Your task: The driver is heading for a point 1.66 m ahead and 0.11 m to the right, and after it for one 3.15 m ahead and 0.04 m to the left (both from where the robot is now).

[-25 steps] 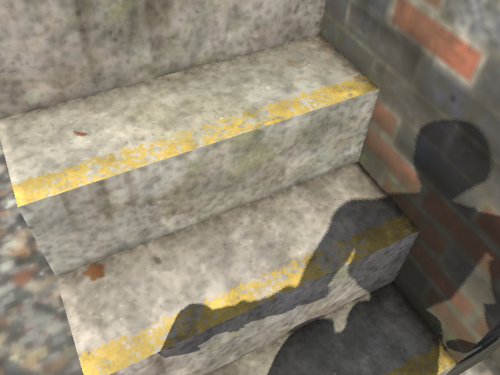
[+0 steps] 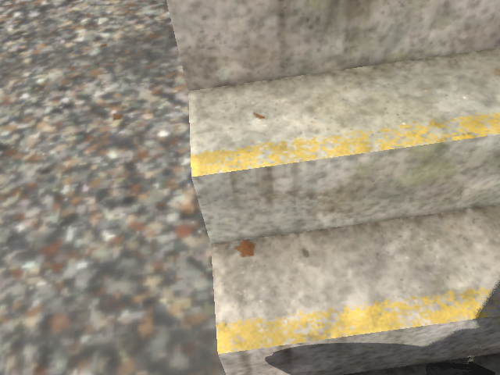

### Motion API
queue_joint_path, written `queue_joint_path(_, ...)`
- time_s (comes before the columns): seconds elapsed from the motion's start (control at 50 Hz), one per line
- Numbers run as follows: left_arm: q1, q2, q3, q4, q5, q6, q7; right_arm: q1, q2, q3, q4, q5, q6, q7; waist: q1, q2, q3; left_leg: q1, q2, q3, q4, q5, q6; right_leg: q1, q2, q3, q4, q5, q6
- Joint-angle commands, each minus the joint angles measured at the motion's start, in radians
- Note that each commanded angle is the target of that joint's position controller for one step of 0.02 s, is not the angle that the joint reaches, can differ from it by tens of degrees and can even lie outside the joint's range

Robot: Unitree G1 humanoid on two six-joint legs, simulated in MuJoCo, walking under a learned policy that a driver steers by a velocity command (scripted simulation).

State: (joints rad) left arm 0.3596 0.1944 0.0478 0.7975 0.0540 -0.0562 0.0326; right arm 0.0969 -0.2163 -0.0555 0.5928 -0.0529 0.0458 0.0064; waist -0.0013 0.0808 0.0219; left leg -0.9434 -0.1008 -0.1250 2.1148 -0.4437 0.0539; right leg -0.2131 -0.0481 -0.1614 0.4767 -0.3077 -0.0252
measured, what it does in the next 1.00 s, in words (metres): steps on the spot: left foot, then right foot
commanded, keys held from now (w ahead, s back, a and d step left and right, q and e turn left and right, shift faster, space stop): w+q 0.20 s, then w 0.80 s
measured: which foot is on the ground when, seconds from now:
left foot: up 0.00-0.24, down 0.26-0.96, up 0.98-1.00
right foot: down 0.00-0.26, up 0.28-0.92, down 0.94-1.00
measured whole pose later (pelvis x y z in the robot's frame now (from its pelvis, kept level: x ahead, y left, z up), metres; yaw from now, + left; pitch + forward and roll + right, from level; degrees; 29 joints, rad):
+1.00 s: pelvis +0.07 -0.01 +0.00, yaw +10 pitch +2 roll +2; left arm -0.07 0.07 -0.03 0.56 0.01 0.00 0.04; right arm 0.31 -0.22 -0.12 0.72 -0.01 0.02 -0.03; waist -0.15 0.07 -0.01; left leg -0.43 0.01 -0.14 0.50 -0.24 -0.05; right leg -0.13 0.02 0.01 0.42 -0.37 -0.03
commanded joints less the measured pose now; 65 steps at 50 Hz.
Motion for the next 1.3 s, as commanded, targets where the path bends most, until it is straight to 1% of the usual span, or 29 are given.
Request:
queue_joint_path(0.02, 0.041, 0.128, 0.028, -0.009, -0.009, -0.04, -0.024, -0.22, -0.017, 0.024, -0.173, 0.004, -0.006, 0.011, 0.013, -0.126, 0.065, -0.247, 0.052, 0.014, -0.204, 0.041, -0.023, 0.07, -0.219, 0.144, -0.277, -0.056, -0.081)
queue_joint_path(0.08, -0.107, 0.149, 0.032, -0.062, -0.026, -0.06, -0.01, -0.126, -0.056, -0.004, -0.137, 0.002, 0.01, 0.031, -0.055, -0.194, 0.042, 0.161, 0.082, 0.094, -0.678, 0.392, -0.055, -0.123, -0.192, -0.007, -0.262, 0.466, -0.088)
queue_joint_path(0.16, -0.116, 0.185, 0.057, -0.12, -0.03, -0.033, 0.002, -0.151, 0.009, 0.005, -0.118, 0.034, 0.017, 0.046, 0.008, -0.282, -0.1, 0.377, 0.128, 0.182, -1.278, 0.306, -0.046, 0.182, -0.231, -0.059, -0.197, 0.703, -0.076)
queue_joint_path(0.22, -0.017, 0.196, 0.063, -0.114, -0.032, 0.027, -0.002, -0.049, -0.054, -0.023, -0.062, 0.018, -0.027, 0.043, 0.005, -0.228, -0.184, 0.579, 0.063, 0.226, -1.576, 0.246, -0.003, 0.277, -0.272, -0.052, 0.109, 0.867, -0.072)
queue_joint_path(0.24, -0.016, 0.187, 0.057, -0.124, -0.049, 0.041, -0.002, 0.087, -0.087, -0.049, -0.021, 0.008, -0.06, 0.033, -0.082, -0.218, -0.213, 0.761, 0.023, 0.212, -1.754, 0.342, 0.02, 0.215, -0.237, -0.066, 0.337, 0.946, -0.054)
queue_joint_path(0.26, 0.01, 0.117, 0.037, -0.146, -0.052, 0.038, -0.004, 0.117, -0.09, -0.046, -0.005, -0.005, -0.088, 0.028, -0.077, -0.159, -0.235, 0.938, 0.083, 0.124, -1.712, 0.454, -0.017, -0.017, -0.185, -0.056, 0.556, 0.52, -0.033)
queue_joint_path(0.28, 0.03, -0.057, -0.007, -0.244, -0.047, 0.042, -0.024, 0.066, -0.185, -0.038, -0.053, 0.008, -0.092, 0.034, 0.035, 0.175, -0.293, 1.129, 0.4, -0.238, -1.514, 1.359, 0.033, -0.369, -0.05, -0.067, 0.95, -0.305, 0.023)
queue_joint_path(0.3, 0.115, 0.076, 0.006, -0.16, -0.055, -0.004, -0.022, 0.22, -0.349, -0.092, 0.004, 0.06, -0.078, 0.023, -0.066, 0.297, -0.534, 1.287, 0.549, -0.642, -1.748, 0.906, 0.337, -0.611, 0.075, 0.193, 1.439, -0.351, 0.075)
queue_joint_path(0.32, 0.012, 0.133, 0.032, -0.134, -0.085, -0.032, -0.024, 0.34, -0.291, -0.087, 0.083, 0.051, -0.07, 0.022, -0.142, 0.125, -0.431, 1.241, 0.499, -0.524, -1.787, 0.568, 0.37, -0.795, 0.059, 0.224, 1.702, -0.301, 0.057)
queue_joint_path(0.34, -0.083, 0.083, 0.015, -0.146, -0.096, -0.033, -0.013, 0.353, -0.252, -0.072, 0.147, 0.075, -0.062, 0.02, -0.127, 0.079, -0.275, 1.168, 0.453, -0.405, -1.767, 0.332, 0.3, -0.954, 0.054, 0.176, 1.828, -0.263, 0.032)
queue_joint_path(0.38, -0.178, -0.042, -0.048, -0.195, -0.059, -0.022, -0.006, 0.295, -0.127, -0.01, 0.186, 0.064, -0.055, 0.01, -0.051, -0.015, -0.125, 0.969, 0.37, -0.314, -1.763, 0.201, 0.184, -1.034, 0.05, 0.185, 2.01, -0.208, 0.0)
queue_joint_path(0.4, -0.204, -0.084, -0.068, -0.229, -0.066, -0.018, -0.024, 0.318, -0.035, 0.027, 0.235, 0.04, -0.05, 0.015, -0.032, 0.057, -0.074, 0.896, 0.371, -0.324, -1.78, 0.136, 0.167, -1.103, 0.087, 0.193, 2.241, -0.21, -0.036)
queue_joint_path(0.42, -0.402, -0.054, -0.07, -0.305, -0.007, -0.038, -0.027, 0.493, -0.025, 0.021, 0.261, 0.069, -0.052, -0.001, -0.159, 0.109, -0.018, 1.071, 0.256, -0.377, -1.8, 0.395, 0.177, -1.152, 0.091, 0.117, 2.172, -0.261, -0.006)
queue_joint_path(0.44, -0.463, -0.061, -0.08, -0.335, 0.001, -0.049, -0.024, 0.511, 0.017, 0.041, 0.281, 0.059, -0.055, -0.019, -0.141, 0.024, -0.071, 1.189, 0.225, -0.328, -1.743, 0.645, 0.182, -1.151, 0.079, 0.129, 1.995, -0.254, 0.023)
queue_joint_path(0.5, -0.326, -0.085, -0.102, -0.324, -0.039, -0.01, -0.046, 0.393, -0.005, 0.048, 0.245, 0.041, -0.072, -0.062, -0.012, -0.059, -0.284, 1.261, 0.24, -0.342, -1.738, 0.679, 0.186, -0.903, 0.047, 0.199, 1.696, -0.232, 0.077)
queue_joint_path(0.56, -0.3, -0.084, -0.105, -0.31, -0.062, 0.034, -0.044, 0.32, 0.016, 0.063, 0.224, 0.056, -0.063, -0.09, 0.037, -0.04, -0.208, 0.948, 0.242, -0.298, -1.824, 0.5, 0.196, -0.608, 0.021, 0.194, 1.29, -0.19, 0.118)
queue_joint_path(0.64, -0.368, -0.012, -0.071, -0.312, -0.077, 0.049, -0.024, 0.522, -0.098, 0.008, 0.235, 0.061, -0.056, -0.121, -0.057, 0.085, -0.151, 1.087, 0.368, -0.466, -1.886, 0.305, 0.297, -0.763, 0.08, 0.213, 1.591, -0.241, 0.07)
queue_joint_path(0.72, -0.731, -0.086, -0.09, -0.47, -0.084, 0.02, -0.018, 0.846, -0.029, 0.003, 0.3, 0.041, -0.067, -0.164, -0.241, 0.068, -0.09, 1.567, 0.436, -0.553, -1.795, 0.406, 0.275, -1.36, 0.127, 0.319, 2.019, -0.617, 0.029)
queue_joint_path(0.74, -0.8, -0.089, -0.085, -0.484, -0.027, 0.044, -0.017, 0.728, -0.091, -0.028, 0.259, -0.015, -0.099, -0.129, -0.228, 0.01, -0.1, 1.391, 0.429, -0.402, -1.767, 0.587, 0.316, -1.271, 0.119, 0.271, 1.827, -0.669, -0.049)
queue_joint_path(0.82, -0.537, -0.089, -0.097, -0.46, -0.058, 0.086, -0.033, 0.243, -0.037, -0.01, 0.098, 0.042, -0.102, -0.097, 0.001, 0.02, -0.145, 0.64, 0.255, -0.091, -1.915, 0.591, 0.145, -0.312, 0.075, 0.168, 0.956, -0.497, -0.042)
queue_joint_path(0.86, -0.497, -0.085, -0.083, -0.43, -0.068, 0.074, -0.01, 0.172, -0.061, -0.022, 0.087, 0.062, -0.063, -0.083, -0.013, 0.14, -0.084, 0.529, 0.184, -0.003, -1.961, 0.836, 0.142, -0.027, 0.098, 0.098, 0.421, -0.071, -0.01)
queue_joint_path(0.9, -0.502, -0.105, -0.071, -0.377, -0.033, 0.062, 0.01, 0.34, -0.108, -0.066, 0.138, 0.071, -0.027, -0.075, -0.095, 0.204, -0.139, 0.965, 0.197, -0.075, -1.825, 1.039, 0.108, -0.066, 0.094, 0.125, -0.156, 0.024, 0.012)
queue_joint_path(0.94, -0.375, -0.059, -0.05, -0.253, 0.006, 0.057, 0.023, 0.41, -0.038, -0.075, 0.107, 0.086, -0.029, -0.047, -0.138, 0.005, -0.093, 0.883, 0.179, -0.115, -1.677, 0.503, 0.036, 0.103, 0.001, 0.217, -0.471, 0.239, 0.056)
queue_joint_path(0.96, -0.33, -0.018, -0.046, -0.264, -0.053, 0.06, 0.021, 0.46, 0.075, -0.049, 0.091, 0.049, -0.036, -0.036, -0.169, -0.246, -0.136, 0.472, 0.133, -0.069, -1.503, -0.048, -0.049, 0.391, -0.148, 0.311, -0.182, 0.762, 0.14)
queue_joint_path(0.98, -0.181, 0.034, -0.024, -0.219, -0.079, 0.058, 0.015, 0.438, 0.077, -0.048, 0.092, 0.007, -0.034, -0.021, -0.097, -0.345, -0.176, 0.358, 0.096, -0.039, -1.494, -0.029, -0.094, 0.336, -0.32, 0.334, -0.101, 1.138, 0.111)
queue_joint_path(1.0, -0.257, 0.087, -0.002, -0.229, -0.049, 0.043, 0.02, 0.321, 0.049, -0.045, 0.082, 0.007, -0.025, -0.007, -0.065, -0.44, -0.102, 0.315, 0.108, -0.003, -1.406, 0.023, -0.114, 0.21, -0.326, 0.405, -0.189, 0.939, 0.038)
queue_joint_path(1.08, -0.402, 0.004, -0.021, -0.277, -0.03, 0.017, -0.005, 0.251, -0.058, -0.076, 0.114, 0.003, -0.032, -0.019, -0.149, -0.265, -0.057, 0.409, 0.057, 0.066, -0.98, 0.135, -0.146, 0.008, -0.072, 0.166, -0.16, 1.045, 0.023)
queue_joint_path(1.18, -0.256, -0.002, -0.018, -0.233, -0.041, 0.018, 0.006, 0.112, 0.008, -0.033, 0.11, 0.011, -0.002, -0.023, -0.052, -0.107, -0.138, 0.391, 0.105, 0.113, -0.932, 0.176, -0.153, 0.096, -0.12, 0.238, -0.146, 0.979, -0.009)
queue_joint_path(1.3, -0.135, 0.023, -0.015, -0.214, -0.029, 0.041, 0.026, -0.035, 0.017, 0.01, 0.059, 0.035, 0.01, -0.037, 0.023, -0.172, -0.071, 0.457, 0.096, 0.154, -1.272, 0.111, -0.14, 0.181, -0.098, 0.334, -0.212, 0.628, 0.0)
Next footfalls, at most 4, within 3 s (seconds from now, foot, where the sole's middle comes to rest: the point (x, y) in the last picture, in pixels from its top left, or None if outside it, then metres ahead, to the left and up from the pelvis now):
0.26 left None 0.17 0.19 -0.78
0.94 right None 0.04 -0.12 -0.78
1.48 left None -0.01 0.04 -0.78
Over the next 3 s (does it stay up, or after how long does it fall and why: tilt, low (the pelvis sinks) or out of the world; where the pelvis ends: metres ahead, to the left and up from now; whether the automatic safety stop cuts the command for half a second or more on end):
stays up -0.01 -0.03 0.00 its command is cut before an obstacle from the start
